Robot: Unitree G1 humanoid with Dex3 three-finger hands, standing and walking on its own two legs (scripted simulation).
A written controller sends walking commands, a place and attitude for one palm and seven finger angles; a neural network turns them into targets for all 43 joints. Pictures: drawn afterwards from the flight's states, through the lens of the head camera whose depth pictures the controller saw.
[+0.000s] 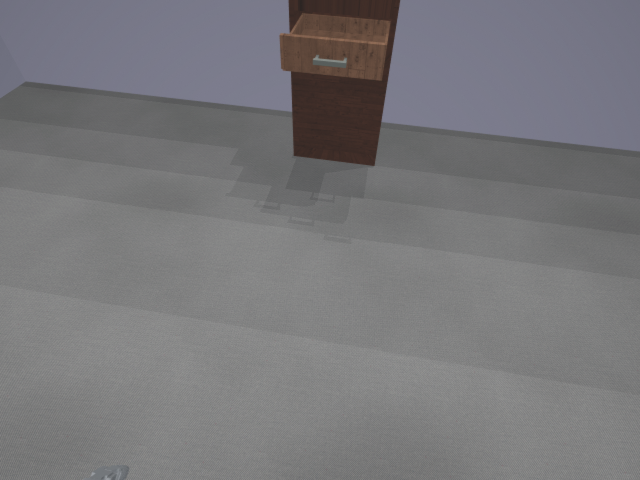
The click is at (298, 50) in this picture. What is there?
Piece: drawer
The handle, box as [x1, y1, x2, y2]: [313, 55, 346, 67]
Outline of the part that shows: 313,58 313,64 345,67 346,58 344,58 343,61 319,59 318,55 316,55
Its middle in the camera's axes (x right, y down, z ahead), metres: +0.03 -0.65 +1.41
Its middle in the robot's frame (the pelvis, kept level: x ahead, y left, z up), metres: +1.48 +0.04 -0.12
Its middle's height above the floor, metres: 0.65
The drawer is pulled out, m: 0.26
